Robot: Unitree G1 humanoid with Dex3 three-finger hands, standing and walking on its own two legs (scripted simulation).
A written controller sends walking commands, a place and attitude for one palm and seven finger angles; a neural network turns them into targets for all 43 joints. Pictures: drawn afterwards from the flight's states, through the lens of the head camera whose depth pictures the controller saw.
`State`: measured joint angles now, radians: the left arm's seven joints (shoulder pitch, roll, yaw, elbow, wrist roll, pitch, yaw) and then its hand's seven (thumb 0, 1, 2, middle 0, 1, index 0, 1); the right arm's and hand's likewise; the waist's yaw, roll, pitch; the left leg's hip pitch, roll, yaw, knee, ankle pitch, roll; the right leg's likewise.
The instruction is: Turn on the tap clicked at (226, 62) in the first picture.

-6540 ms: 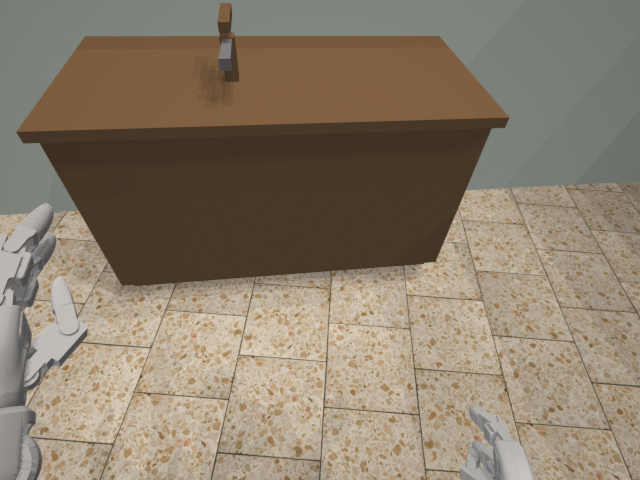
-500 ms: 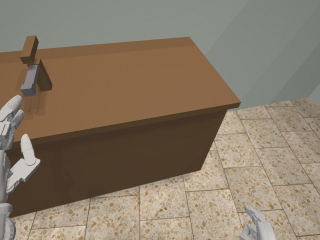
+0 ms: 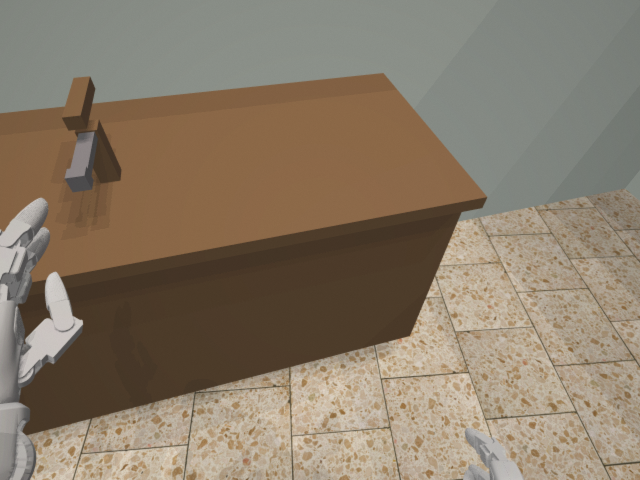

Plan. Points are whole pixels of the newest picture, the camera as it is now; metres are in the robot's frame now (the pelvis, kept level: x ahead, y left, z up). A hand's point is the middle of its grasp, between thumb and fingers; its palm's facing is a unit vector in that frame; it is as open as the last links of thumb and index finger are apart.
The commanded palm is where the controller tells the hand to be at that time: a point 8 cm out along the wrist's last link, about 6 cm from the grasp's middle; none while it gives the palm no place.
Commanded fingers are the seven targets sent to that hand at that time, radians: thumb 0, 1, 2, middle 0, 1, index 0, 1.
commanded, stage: look again from close up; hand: left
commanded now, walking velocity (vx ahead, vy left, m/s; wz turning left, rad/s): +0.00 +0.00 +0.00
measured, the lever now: (79, 179) +0.51 +0.42 +0.08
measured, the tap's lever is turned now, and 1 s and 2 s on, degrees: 0 0 0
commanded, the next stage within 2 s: shuffle to correct the standing spot in 0.26 s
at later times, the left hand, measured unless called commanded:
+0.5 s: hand (35, 261) +0.27 +0.31 +0.17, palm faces +0.42 -0.85 -0.32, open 7.4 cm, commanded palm +0.21 +0.32 +0.18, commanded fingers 0.00 0.90 0.90 -0.20 -0.30 -0.20 -0.30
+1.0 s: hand (41, 208) +0.35 +0.34 +0.17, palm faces +0.43 -0.84 -0.34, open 7.4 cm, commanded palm +0.30 +0.37 +0.18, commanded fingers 0.00 0.90 0.90 -0.20 -0.30 -0.20 -0.30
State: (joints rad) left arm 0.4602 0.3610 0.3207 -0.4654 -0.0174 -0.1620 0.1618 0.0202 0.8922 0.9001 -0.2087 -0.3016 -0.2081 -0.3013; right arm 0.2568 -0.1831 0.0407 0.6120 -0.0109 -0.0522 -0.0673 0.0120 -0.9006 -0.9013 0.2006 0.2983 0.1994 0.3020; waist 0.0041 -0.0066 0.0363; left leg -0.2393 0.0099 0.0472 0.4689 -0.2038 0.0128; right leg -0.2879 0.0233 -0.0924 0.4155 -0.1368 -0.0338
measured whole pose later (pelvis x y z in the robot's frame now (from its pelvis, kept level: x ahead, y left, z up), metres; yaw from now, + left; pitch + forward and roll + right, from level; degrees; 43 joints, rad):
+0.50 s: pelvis +0.04 +0.05 +0.00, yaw -2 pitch -2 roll -1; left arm 0.31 0.38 0.39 -0.42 -0.02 -0.24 0.09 0.02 0.89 0.90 -0.21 -0.30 -0.21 -0.30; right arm 0.25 -0.18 0.05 0.55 -0.02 -0.17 -0.01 0.01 -0.90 -0.90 0.20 0.30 0.20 0.30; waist 0.05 -0.07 0.05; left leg -0.19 -0.06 0.06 0.50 -0.29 0.09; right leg -0.26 -0.01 -0.02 0.48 -0.19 0.00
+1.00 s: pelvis +0.13 +0.10 -0.04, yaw -2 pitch -4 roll -2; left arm 0.36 0.39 0.43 -0.62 -0.04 -0.28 0.12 0.02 0.89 0.90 -0.21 -0.30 -0.21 -0.30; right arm 0.16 -0.22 -0.03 0.58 0.00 -0.09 -0.01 0.01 -0.90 -0.90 0.20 0.30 0.20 0.30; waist 0.07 -0.05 0.14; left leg -0.42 0.03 0.01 0.82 -0.32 0.02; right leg -0.32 -0.04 0.04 1.00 -0.53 0.00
